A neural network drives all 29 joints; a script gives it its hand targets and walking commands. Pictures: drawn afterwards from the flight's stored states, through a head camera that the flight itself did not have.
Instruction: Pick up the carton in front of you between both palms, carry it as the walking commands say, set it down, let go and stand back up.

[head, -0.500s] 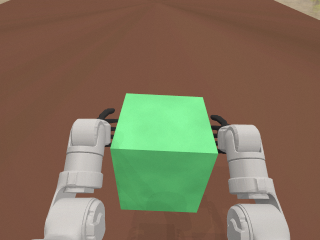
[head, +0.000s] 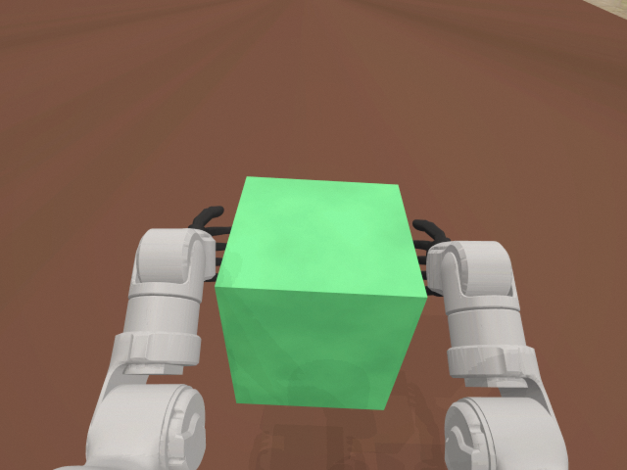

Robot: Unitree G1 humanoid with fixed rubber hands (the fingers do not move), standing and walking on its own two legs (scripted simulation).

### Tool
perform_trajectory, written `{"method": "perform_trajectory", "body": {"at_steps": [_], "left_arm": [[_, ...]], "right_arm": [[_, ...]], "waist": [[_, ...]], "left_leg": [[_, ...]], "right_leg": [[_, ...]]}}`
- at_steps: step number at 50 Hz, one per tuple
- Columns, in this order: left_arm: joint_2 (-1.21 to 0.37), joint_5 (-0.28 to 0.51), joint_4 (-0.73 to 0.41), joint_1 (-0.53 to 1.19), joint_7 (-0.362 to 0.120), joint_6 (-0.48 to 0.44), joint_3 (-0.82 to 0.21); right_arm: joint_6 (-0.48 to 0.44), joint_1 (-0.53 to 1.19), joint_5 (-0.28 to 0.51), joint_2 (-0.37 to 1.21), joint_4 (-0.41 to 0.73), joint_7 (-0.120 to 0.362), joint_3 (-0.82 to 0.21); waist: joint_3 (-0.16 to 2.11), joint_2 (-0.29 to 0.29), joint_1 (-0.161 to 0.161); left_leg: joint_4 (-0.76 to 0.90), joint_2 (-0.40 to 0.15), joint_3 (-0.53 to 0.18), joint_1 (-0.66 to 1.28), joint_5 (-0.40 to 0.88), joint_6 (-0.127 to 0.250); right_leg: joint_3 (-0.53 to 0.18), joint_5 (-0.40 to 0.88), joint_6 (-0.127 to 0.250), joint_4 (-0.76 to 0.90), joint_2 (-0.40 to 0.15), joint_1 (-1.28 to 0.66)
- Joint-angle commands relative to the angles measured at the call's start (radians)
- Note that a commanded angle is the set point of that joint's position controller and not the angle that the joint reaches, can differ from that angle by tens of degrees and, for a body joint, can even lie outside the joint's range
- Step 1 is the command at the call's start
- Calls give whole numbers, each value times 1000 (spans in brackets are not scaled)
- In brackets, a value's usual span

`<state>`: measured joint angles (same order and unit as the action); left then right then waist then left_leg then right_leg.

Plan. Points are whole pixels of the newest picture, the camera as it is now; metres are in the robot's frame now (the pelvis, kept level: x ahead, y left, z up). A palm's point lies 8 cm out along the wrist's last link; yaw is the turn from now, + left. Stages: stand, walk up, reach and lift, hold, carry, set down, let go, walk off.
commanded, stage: carry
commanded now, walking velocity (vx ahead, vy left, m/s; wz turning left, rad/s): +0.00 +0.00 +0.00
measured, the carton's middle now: (316, 295) +0.36 +0.01 +0.05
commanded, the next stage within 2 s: none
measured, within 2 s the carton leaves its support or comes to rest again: neither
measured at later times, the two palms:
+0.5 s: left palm (194, 251) +0.36 +0.16 +0.13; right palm (433, 261) +0.36 -0.14 +0.13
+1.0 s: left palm (178, 250) +0.36 +0.18 +0.13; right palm (421, 259) +0.35 -0.12 +0.14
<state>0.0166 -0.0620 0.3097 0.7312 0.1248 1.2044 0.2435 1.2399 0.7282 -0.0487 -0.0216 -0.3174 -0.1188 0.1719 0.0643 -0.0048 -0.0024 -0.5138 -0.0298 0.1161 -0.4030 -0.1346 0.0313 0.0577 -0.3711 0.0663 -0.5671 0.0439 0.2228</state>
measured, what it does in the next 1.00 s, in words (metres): stands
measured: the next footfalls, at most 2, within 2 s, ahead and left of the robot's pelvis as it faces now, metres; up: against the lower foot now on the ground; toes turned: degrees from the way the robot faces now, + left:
none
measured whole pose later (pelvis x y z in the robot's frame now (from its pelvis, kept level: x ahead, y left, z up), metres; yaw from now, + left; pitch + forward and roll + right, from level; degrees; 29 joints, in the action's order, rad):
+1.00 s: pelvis +0.00 +0.02 +0.00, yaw +0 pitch +0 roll -1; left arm 0.02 -0.06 0.32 0.75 0.13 1.22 0.23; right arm 1.25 0.75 -0.06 -0.02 -0.33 -0.12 0.20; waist 0.06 -0.02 0.00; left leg -0.51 -0.01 0.12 -0.38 -0.14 0.06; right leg 0.05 -0.36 0.03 -0.54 0.03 0.19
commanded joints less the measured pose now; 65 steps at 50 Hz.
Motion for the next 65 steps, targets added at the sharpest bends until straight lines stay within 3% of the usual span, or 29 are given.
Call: {"method": "perform_trajectory", "body": {"at_steps": [1, 6, 7, 12, 13, 15, 18, 20, 22, 23, 24, 26, 29, 31, 35, 36, 38, 39, 40, 41, 42, 43, 44, 45, 47, 52, 57, 62, 65], "left_arm": [[-1163, 458, -140, 744, -239, -8, -544], [-1139, 441, -150, 717, -240, 6, -513], [-1129, 421, -70, 716, -244, 10, -497], [-1150, 463, -239, 851, -236, -2, -575], [-1150, 443, -185, 785, -237, 9, -560], [-1186, 471, -173, 779, -238, 6, -560], [-1152, 433, -105, 734, -246, 9, -558], [-1151, 427, -113, 742, -242, 12, -562], [-1139, 455, -169, 789, -240, 2, -568], [-1161, 435, -112, 743, -236, 2, -534], [-1131, 448, -202, 772, -244, -4, -545], [-1171, 438, -128, 758, -248, 6, -556], [-1170, 459, -125, 787, -248, 3, -551], [-1158, 437, -164, 810, -245, 7, -550], [-1155, 417, -63, 699, -246, 11, -504], [-1138, 411, -83, 709, -244, 7, -525], [-1147, 441, -153, 791, -244, -4, -571], [-1142, 436, -137, 819, -233, 4, -552], [-1149, 435, -129, 790, -237, 2, -537], [-1152, 427, -115, 729, -239, 1, -521], [-1146, 412, -112, 747, -235, 2, -529], [-1167, 441, -153, 740, -245, 5, -538], [-1180, 429, -89, 737, -251, 6, -533], [-1179, 441, -60, 724, -249, 9, -537], [-1167, 456, -97, 760, -239, 6, -530], [-1141, 449, -113, 785, -225, 0, -528], [-1168, 454, -102, 806, -240, -3, -543], [-1164, 429, -36, 730, -245, -4, -504], [-1156, 428, -57, 777, -240, -14, -510]], "right_arm": [[-70, 830, 443, 1145, 235, 214, -494], [-43, 730, 420, 1151, 180, 217, -483], [-49, 812, 411, 1126, 197, 223, -479], [-42, 801, 425, 1174, 168, 228, -490], [-51, 847, 414, 1149, 215, 220, -497], [-34, 808, 411, 1160, 202, 210, -492], [-34, 798, 415, 1123, 178, 218, -501], [-49, 834, 410, 1125, 193, 224, -492], [-50, 775, 430, 1167, 158, 236, -485], [-44, 784, 411, 1150, 155, 229, -485], [-43, 773, 418, 1143, 188, 232, -473], [-38, 841, 422, 1160, 173, 224, -478], [-44, 822, 406, 1146, 172, 212, -486], [-43, 813, 407, 1149, 180, 224, -466], [-40, 813, 410, 1111, 205, 219, -492], [-44, 844, 421, 1138, 168, 217, -491], [-49, 836, 406, 1132, 209, 219, -479], [-42, 756, 381, 1135, 92, 224, -445], [-42, 783, 394, 1144, 143, 232, -452], [-44, 821, 422, 1144, 185, 230, -480], [-36, 742, 397, 1123, 115, 237, -462], [-37, 784, 411, 1133, 195, 231, -472], [-43, 911, 416, 1119, 215, 219, -471], [-44, 845, 413, 1112, 169, 225, -455], [-43, 796, 415, 1126, 156, 226, -455], [-37, 780, 417, 1132, 135, 233, -434], [-44, 809, 392, 1117, 115, 220, -406], [-45, 825, 373, 1101, 122, 217, -439], [-51, 802, 396, 1151, 72, 227, -443]], "waist": [[417, 0, 27], [437, -90, 12], [451, -12, 13], [389, 42, 18], [372, -7, -7], [408, -36, 13], [459, 32, 23], [459, 55, -6], [447, 12, 3], [448, -5, 0], [448, -15, 3], [443, 35, -8], [406, 50, 22], [410, 1, -3], [346, -60, -3], [350, -3, 6], [402, 18, -1], [354, 54, 13], [388, 46, 22], [378, -40, -1], [419, -18, 11], [425, -47, -7], [366, -32, -21], [380, 62, -4], [429, 74, -3], [432, -2, 12], [418, 86, -1], [397, -9, -8], [353, 37, 14]], "left_leg": [[-25, -90, -75, 246, 259, 14], [-40, -102, -98, 248, 257, 44], [-45, -104, -96, 253, 218, 39], [-2, -98, -104, 257, 129, 33], [-4, -108, -110, 198, 90, 43], [3, -114, -117, 233, 171, 50], [-7, -116, -124, 282, 243, 57], [-17, -119, -132, 316, 293, 69], [-25, -129, -127, 304, 345, 70], [-25, -123, -107, 274, 331, 63], [-24, -116, -104, 267, 325, 61], [-8, -123, -125, 288, 259, 60], [4, -114, -118, 272, 184, 58], [47, -112, -136, 265, 157, 54], [37, -119, -121, 236, 114, 40], [21, -104, -109, 224, 112, 40], [41, -95, -112, 281, 59, 39], [33, -110, -123, 246, 112, 42], [43, -104, -119, 270, 110, 43], [43, -109, -129, 257, 148, 42], [25, -121, -121, 272, 134, 53], [27, -117, -145, 277, 138, 54], [41, -105, -123, 246, 165, 39], [48, -116, -123, 268, 197, 44], [51, -145, -159, 332, 254, 63], [26, -138, -129, 318, 276, 57], [59, -153, -158, 336, 216, 64], [49, -122, -123, 308, 216, 56], [69, -102, -130, 288, 141, 41]], "right_leg": [[-134, 608, -26, 59, -196, -44], [-130, 621, -34, 40, -183, -71], [-137, 534, -6, 69, -186, -83], [-147, 282, 5, 103, -167, -7], [-149, 349, -10, 102, -169, -32], [-129, 356, 8, 64, -167, -56], [-126, 365, 17, 50, -162, -80], [-123, 345, 2, 53, -145, -57], [-117, 461, -19, 42, -151, -58], [-92, 432, -10, 46, -134, -97], [-104, 456, -19, 32, -143, -84], [-105, 343, -10, 48, -138, -65], [-138, 265, 13, 86, -155, -42], [-93, 167, 5, 82, -137, -27], [-133, 289, 4, 140, -168, -4], [-134, 346, -11, 118, -172, -46], [-116, 187, 5, 125, -151, -21], [-128, 219, -5, 138, -164, -17], [-127, 192, 1, 127, -163, -27], [-128, 274, -7, 117, -160, -49], [-123, 292, -3, 116, -160, -80], [-111, 273, -3, 107, -148, -92], [-104, 303, -2, 104, -154, -67], [-125, 309, -6, 79, -175, -34], [-97, 189, -6, 85, -133, -42], [-91, 235, -14, 81, -127, -46], [-85, 108, -14, 70, -116, -3], [-97, 193, -24, 83, -138, 1], [-105, 97, -2, 115, -132, 32]]}}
